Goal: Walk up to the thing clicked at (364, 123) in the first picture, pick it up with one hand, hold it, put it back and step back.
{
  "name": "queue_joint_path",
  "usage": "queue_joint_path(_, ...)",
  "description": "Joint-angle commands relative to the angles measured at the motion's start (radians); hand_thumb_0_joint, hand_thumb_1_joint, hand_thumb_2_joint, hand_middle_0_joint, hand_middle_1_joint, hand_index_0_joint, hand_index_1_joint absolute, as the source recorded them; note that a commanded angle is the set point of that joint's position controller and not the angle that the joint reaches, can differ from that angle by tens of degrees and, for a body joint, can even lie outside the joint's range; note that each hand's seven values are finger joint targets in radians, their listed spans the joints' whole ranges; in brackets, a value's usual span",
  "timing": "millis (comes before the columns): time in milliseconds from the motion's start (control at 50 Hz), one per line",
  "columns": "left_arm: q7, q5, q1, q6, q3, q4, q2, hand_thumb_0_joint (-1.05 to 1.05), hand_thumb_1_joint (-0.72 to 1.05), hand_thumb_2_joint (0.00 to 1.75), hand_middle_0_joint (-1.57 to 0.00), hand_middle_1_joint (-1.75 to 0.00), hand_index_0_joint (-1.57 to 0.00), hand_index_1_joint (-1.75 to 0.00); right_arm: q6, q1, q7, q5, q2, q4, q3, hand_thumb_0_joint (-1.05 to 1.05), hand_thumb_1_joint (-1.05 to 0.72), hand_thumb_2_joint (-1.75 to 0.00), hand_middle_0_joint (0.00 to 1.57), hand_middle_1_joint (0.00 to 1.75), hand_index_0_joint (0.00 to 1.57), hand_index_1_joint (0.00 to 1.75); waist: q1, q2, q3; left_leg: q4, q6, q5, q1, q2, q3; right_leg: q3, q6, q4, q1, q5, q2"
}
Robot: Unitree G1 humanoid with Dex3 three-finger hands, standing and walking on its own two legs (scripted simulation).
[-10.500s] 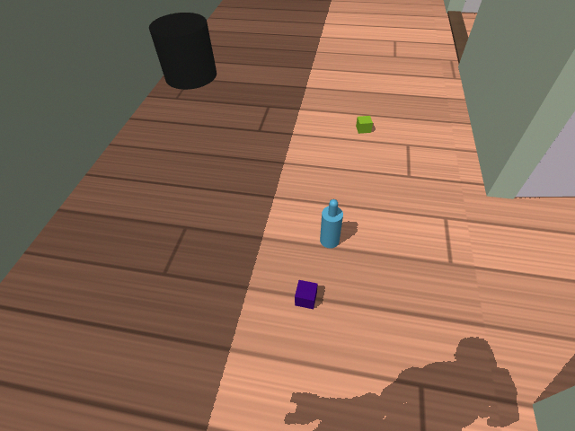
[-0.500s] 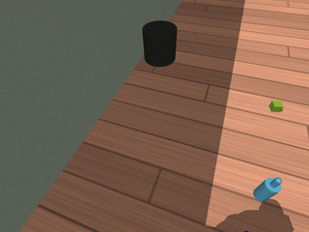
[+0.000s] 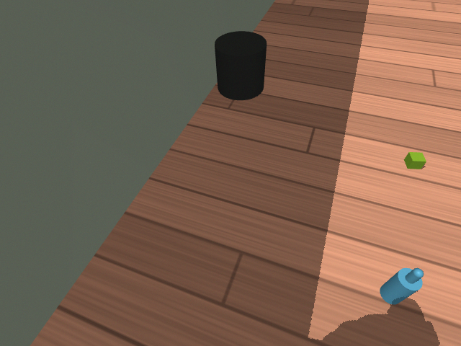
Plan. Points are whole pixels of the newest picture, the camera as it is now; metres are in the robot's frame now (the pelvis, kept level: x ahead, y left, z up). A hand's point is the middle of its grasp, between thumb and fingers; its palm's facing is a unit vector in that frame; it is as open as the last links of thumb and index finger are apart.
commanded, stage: stand
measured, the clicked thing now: (414, 160) +1.17 -0.99 -0.75
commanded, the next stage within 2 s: walk up in 0.44 s
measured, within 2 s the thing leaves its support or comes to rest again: neither
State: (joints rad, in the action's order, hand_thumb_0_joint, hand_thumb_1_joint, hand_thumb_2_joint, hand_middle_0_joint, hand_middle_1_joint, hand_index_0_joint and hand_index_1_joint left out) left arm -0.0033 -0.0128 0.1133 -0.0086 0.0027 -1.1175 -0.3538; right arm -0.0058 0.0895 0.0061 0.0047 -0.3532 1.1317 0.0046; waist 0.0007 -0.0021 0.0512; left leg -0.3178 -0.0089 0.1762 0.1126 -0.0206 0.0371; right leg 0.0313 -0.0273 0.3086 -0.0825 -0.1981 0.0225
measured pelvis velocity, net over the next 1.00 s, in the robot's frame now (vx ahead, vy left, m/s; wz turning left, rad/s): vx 0.13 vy -0.03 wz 0.00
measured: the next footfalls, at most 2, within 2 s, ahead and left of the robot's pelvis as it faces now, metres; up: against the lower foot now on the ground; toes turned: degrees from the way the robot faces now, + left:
right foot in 0.68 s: +0.10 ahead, -0.15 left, +0.00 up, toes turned -4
left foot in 1.06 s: +0.28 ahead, +0.11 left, +0.00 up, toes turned -2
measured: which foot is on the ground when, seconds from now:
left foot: down 0.00-0.68, up 0.70-1.00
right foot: down 0.00-0.52, up 0.54-0.66, down 0.68-1.00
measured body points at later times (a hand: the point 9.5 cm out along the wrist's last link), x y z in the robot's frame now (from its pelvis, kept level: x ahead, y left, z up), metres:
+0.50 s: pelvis +0.00 +0.00 +0.00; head +0.01 +0.00 +0.45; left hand +0.08 +0.30 -0.13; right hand +0.08 -0.31 -0.13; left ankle +0.00 +0.12 -0.75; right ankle -0.02 -0.14 -0.75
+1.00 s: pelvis +0.13 -0.03 -0.01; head +0.15 -0.03 +0.43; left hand +0.15 +0.29 -0.13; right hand +0.19 -0.35 -0.13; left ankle +0.24 +0.10 -0.73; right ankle +0.06 -0.15 -0.75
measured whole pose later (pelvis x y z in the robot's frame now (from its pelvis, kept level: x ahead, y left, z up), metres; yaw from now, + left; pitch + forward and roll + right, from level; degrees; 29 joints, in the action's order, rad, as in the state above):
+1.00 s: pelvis +0.13 -0.03 -0.01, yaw +0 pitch -4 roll -2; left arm -0.03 -0.02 0.33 -0.07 -0.06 -0.89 -0.39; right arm 0.01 0.26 0.08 0.02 -0.41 0.91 0.07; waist -0.03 0.04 0.12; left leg -0.70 0.01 0.26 0.45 -0.06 -0.03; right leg -0.07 0.01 0.41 -0.01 -0.34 -0.01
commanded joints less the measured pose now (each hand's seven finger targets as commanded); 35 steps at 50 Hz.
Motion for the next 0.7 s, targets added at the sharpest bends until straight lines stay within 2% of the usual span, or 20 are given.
queue_joint_path(0, 0.015, 0.002, -0.027, -0.021, -0.041, 0.056, -0.205, 0.0, 0.9, 0.9, -0.2, -0.3, -0.2, -0.3, -0.023, -0.035, -0.011, 0.003, -0.213, -0.062, 0.043, 0.0, -0.9, -0.9, 0.2, 0.3, 0.2, 0.3, 0.004, 0.007, -0.086, 0.029, 0.03, -0.195, -0.059, -0.12, -0.092, 0.062, 0.038, -0.039, -0.023, 0.204, 0.109)
queue_joint_path(140, 0.016, 0.002, -0.027, -0.019, -0.043, 0.056, -0.213, 0.0, 0.9, 0.9, -0.2, -0.3, -0.2, -0.3, -0.021, -0.036, -0.01, 0.003, -0.21, -0.065, 0.043, 0.0, -0.9, -0.9, 0.2, 0.3, 0.2, 0.3, 0.005, 0.006, -0.073, 0.038, 0.028, -0.158, -0.045, -0.117, -0.095, 0.064, 0.039, -0.042, -0.021, 0.179, 0.108)
queue_joint_path(200, 0.016, 0.001, -0.02, -0.023, -0.045, 0.058, -0.215, 0.0, 0.9, 0.9, -0.2, -0.3, -0.2, -0.3, -0.022, -0.038, -0.011, 0.003, -0.213, -0.068, 0.045, 0.0, -0.9, -0.9, 0.2, 0.3, 0.2, 0.3, 0.004, -0.001, -0.102, 0.023, 0.031, -0.201, -0.074, -0.121, -0.091, 0.063, 0.037, -0.037, -0.015, 0.214, 0.111)
queue_joint_path(300, 0.015, 0.002, -0.018, -0.021, -0.044, 0.058, -0.212, 0.0, 0.9, 0.9, -0.2, -0.3, -0.2, -0.3, -0.022, -0.035, -0.011, 0.004, -0.211, -0.067, 0.042, 0.0, -0.9, -0.9, 0.2, 0.3, 0.2, 0.3, 0.002, 0.005, -0.077, 0.031, 0.028, -0.171, -0.054, -0.117, -0.091, 0.063, 0.039, -0.042, -0.026, 0.19, 0.109)
queue_joint_path(400, 0.017, 0.001, -0.017, -0.021, -0.042, 0.06, -0.211, 0.0, 0.9, 0.9, -0.2, -0.3, -0.2, -0.3, -0.021, -0.033, -0.012, 0.002, -0.212, -0.065, 0.045, 0.0, -0.9, -0.9, 0.2, 0.3, 0.2, 0.3, 0.004, 0.001, -0.085, 0.024, 0.028, -0.194, -0.067, -0.12, -0.095, 0.059, 0.039, -0.038, -0.026, 0.2, 0.107)
queue_joint_path(420, -0.003, -0.009, 0.036, -0.029, -0.084, 0.103, -0.268, 0.0, 0.9, 0.9, -0.2, -0.3, -0.2, -0.3, -0.029, 0.03, 0.006, 0.018, -0.265, -0.116, 0.085, 0.0, -0.9, -0.9, 0.2, 0.3, 0.2, 0.3, 0.009, -0.01, -0.165, -0.035, 0.084, 0.26, -0.104, -0.07, -0.073, 0.035, 0.075, 0.026, -0.016, -0.21, 0.034)
queue_joint_path(440, -0.01, -0.019, 0.037, -0.027, -0.09, 0.098, -0.267, 0.0, 0.9, 0.9, -0.2, -0.3, -0.2, -0.3, -0.031, 0.064, 0.012, 0.026, -0.27, -0.11, 0.096, 0.0, -0.9, -0.9, 0.2, 0.3, 0.2, 0.3, 0.017, 0.002, -0.105, -0.021, 0.102, 0.448, -0.073, -0.095, -0.122, 0.061, 0.094, 0.062, -0.117, -0.382, 0.039)
queue_joint_path(460, -0.018, -0.026, 0.0, -0.025, -0.096, 0.118, -0.258, 0.0, 0.9, 0.9, -0.2, -0.3, -0.2, -0.3, -0.028, 0.095, 0.014, 0.029, -0.287, -0.108, 0.107, 0.0, -0.9, -0.9, 0.2, 0.3, 0.2, 0.3, 0.04, 0.046, -0.02, 0.033, 0.127, 0.574, -0.04, -0.131, -0.195, 0.053, 0.093, 0.121, -0.244, -0.441, 0.023)
queue_joint_path(480, -0.025, -0.026, -0.029, -0.024, -0.094, 0.139, -0.231, 0.0, 0.9, 0.9, -0.2, -0.3, -0.2, -0.3, -0.028, 0.117, 0.016, 0.029, -0.305, -0.115, 0.118, 0.0, -0.9, -0.9, 0.2, 0.3, 0.2, 0.3, 0.057, 0.108, 0.068, 0.114, 0.167, 0.637, -0.039, -0.203, -0.286, -0.006, 0.08, 0.234, -0.354, -0.388, -0.016)
queue_joint_path(500, -0.027, -0.024, -0.034, -0.023, -0.094, 0.155, -0.217, 0.0, 0.9, 0.9, -0.2, -0.3, -0.2, -0.3, -0.032, 0.12, 0.016, 0.032, -0.329, -0.125, 0.133, 0.0, -0.9, -0.9, 0.2, 0.3, 0.2, 0.3, 0.065, 0.169, 0.13, 0.198, 0.225, 0.594, -0.048, -0.306, -0.378, -0.044, 0.06, 0.397, -0.444, -0.287, -0.024)
queue_joint_path(520, -0.026, -0.025, -0.039, -0.029, -0.097, 0.174, -0.225, 0.0, 0.9, 0.9, -0.2, -0.3, -0.2, -0.3, -0.04, 0.124, 0.015, 0.036, -0.346, -0.142, 0.143, 0.0, -0.9, -0.9, 0.2, 0.3, 0.2, 0.3, 0.069, 0.156, 0.152, 0.194, 0.278, 0.444, -0.08, -0.369, -0.428, 0.004, 0.06, 0.433, -0.504, -0.318, 0.029)
queue_joint_path(540, -0.031, -0.024, -0.039, -0.038, -0.1, 0.187, -0.235, 0.0, 0.9, 0.9, -0.2, -0.3, -0.2, -0.3, -0.047, 0.142, 0.015, 0.034, -0.324, -0.154, 0.136, 0.0, -0.9, -0.9, 0.2, 0.3, 0.2, 0.3, 0.06, 0.102, 0.122, 0.18, 0.285, 0.37, -0.085, -0.359, -0.411, 0.031, 0.057, 0.449, -0.487, -0.317, 0.049)
queue_joint_path(560, -0.041, -0.021, -0.014, -0.04, -0.102, 0.192, -0.233, 0.0, 0.9, 0.9, -0.2, -0.3, -0.2, -0.3, -0.05, 0.131, 0.019, 0.036, -0.314, -0.172, 0.135, 0.0, -0.9, -0.9, 0.2, 0.3, 0.2, 0.3, 0.046, 0.105, 0.084, 0.176, 0.268, 0.384, -0.078, -0.331, -0.357, 0.028, 0.06, 0.422, -0.445, -0.316, 0.062)
queue_joint_path(580, -0.049, -0.014, 0.028, -0.044, -0.102, 0.191, -0.222, 0.0, 0.9, 0.9, -0.2, -0.3, -0.2, -0.3, -0.046, 0.084, 0.023, 0.041, -0.326, -0.196, 0.143, 0.0, -0.9, -0.9, 0.2, 0.3, 0.2, 0.3, 0.025, 0.167, 0.067, 0.153, 0.248, 0.347, -0.059, -0.317, -0.307, 0.025, 0.063, 0.337, -0.37, -0.297, 0.08)
queue_joint_path(600, -0.051, -0.012, 0.091, -0.051, -0.106, 0.176, -0.217, 0.0, 0.9, 0.9, -0.2, -0.3, -0.2, -0.3, -0.041, 0.028, 0.027, 0.039, -0.316, -0.222, 0.143, 0.0, -0.9, -0.9, 0.2, 0.3, 0.2, 0.3, -0.017, 0.187, 0.038, 0.091, 0.215, 0.268, -0.012, -0.272, -0.225, 0.014, 0.063, 0.236, -0.241, -0.216, 0.071)
queue_joint_path(620, -0.048, -0.018, 0.175, -0.055, -0.114, 0.148, -0.214, 0.0, 0.9, 0.9, -0.2, -0.3, -0.2, -0.3, -0.035, -0.012, 0.034, 0.036, -0.291, -0.246, 0.136, 0.0, -0.9, -0.9, 0.2, 0.3, 0.2, 0.3, -0.059, 0.16, -0.006, -0.008, 0.176, 0.18, 0.051, -0.197, -0.112, -0.056, 0.054, 0.143, -0.082, -0.089, 0.024)
queue_joint_path(640, -0.035, -0.021, 0.294, -0.057, -0.132, 0.103, -0.228, 0.0, 0.9, 0.9, -0.2, -0.3, -0.2, -0.3, -0.026, -0.038, 0.034, 0.034, -0.247, -0.266, 0.124, 0.0, -0.9, -0.9, 0.2, 0.3, 0.2, 0.3, -0.119, 0.067, -0.047, -0.2, 0.131, 0.158, 0.182, -0.13, -0.037, -0.084, 0.032, 0.099, 0.122, -0.013, -0.028)
queue_joint_path(660, -0.02, -0.033, 0.386, -0.064, -0.159, 0.093, -0.304, 0.0, 0.9, 0.9, -0.2, -0.3, -0.2, -0.3, -0.023, 0.006, 0.036, 0.026, -0.174, -0.287, 0.098, 0.0, -0.9, -0.9, 0.2, 0.3, 0.2, 0.3, -0.145, -0.178, -0.065, -0.483, 0.084, 0.287, 0.362, -0.023, 0.056, 0.09, 0.049, -0.021, 0.27, -0.15, 0.056)
queue_joint_path(680, -0.01, -0.035, 0.358, -0.073, -0.181, 0.138, -0.419, 0.0, 0.9, 0.9, -0.2, -0.3, -0.2, -0.3, -0.017, 0.032, 0.033, 0.018, -0.14, -0.313, 0.085, 0.0, -0.9, -0.9, 0.2, 0.3, 0.2, 0.3, -0.13, -0.332, -0.022, -0.693, 0.041, 0.451, 0.556, 0.11, -0.042, 0.574, 0.135, -0.208, 0.195, -0.452, 0.313)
